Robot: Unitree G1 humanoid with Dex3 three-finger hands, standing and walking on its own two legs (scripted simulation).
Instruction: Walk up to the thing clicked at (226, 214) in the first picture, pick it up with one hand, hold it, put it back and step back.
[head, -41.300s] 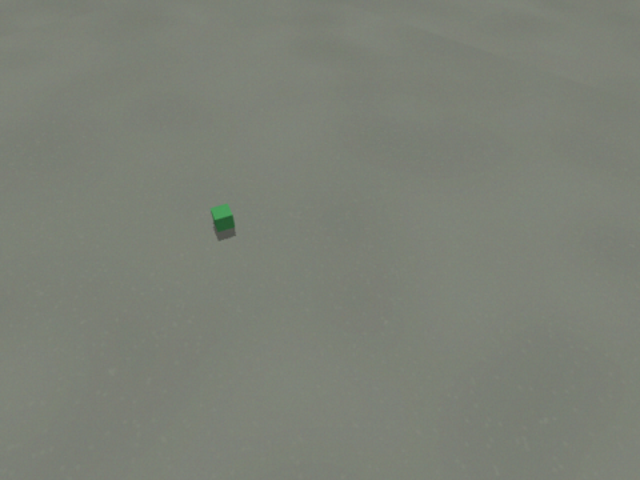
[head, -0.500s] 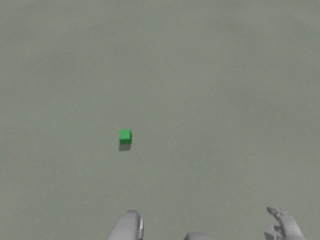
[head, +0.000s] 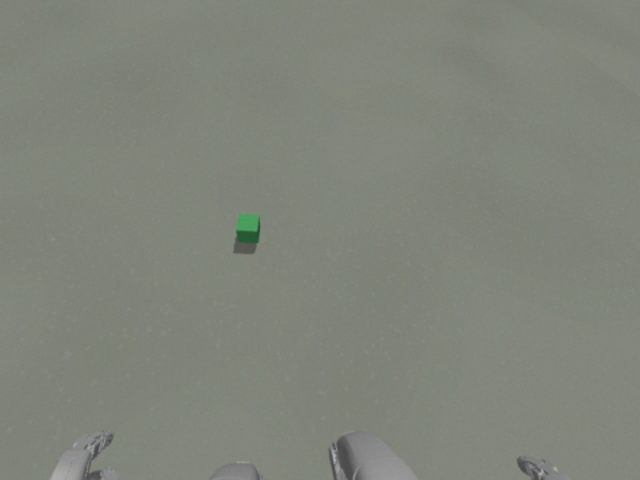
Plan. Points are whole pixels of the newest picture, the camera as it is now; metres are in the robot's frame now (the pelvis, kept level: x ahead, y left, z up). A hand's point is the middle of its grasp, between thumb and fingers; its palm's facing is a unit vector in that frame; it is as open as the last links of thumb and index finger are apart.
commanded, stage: step back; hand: left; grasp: from above
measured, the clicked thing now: (248, 228) +0.97 +0.18 -0.73
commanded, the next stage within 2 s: stand in 1.08 s
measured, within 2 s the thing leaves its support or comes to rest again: neither
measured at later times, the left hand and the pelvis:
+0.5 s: hand out of the picture -0.02 +0.26 -0.15, palm faces -0.03 -0.91 -0.41, open 7.4 cm; pelvis -0.08 -0.01 +0.00, yaw -2 degrees
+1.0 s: hand out of the picture +0.05 +0.25 -0.15, palm faces +0.01 -0.93 -0.36, open 7.4 cm; pelvis -0.04 -0.01 +0.00, yaw +0 degrees
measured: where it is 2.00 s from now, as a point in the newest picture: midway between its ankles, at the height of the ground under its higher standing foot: outside the picture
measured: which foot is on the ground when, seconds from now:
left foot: down 0.00-0.18, up 0.20-0.40, down 0.42-0.70, up 0.72-0.92, down 0.94-1.00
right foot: up 0.00-0.12, down 0.14-1.00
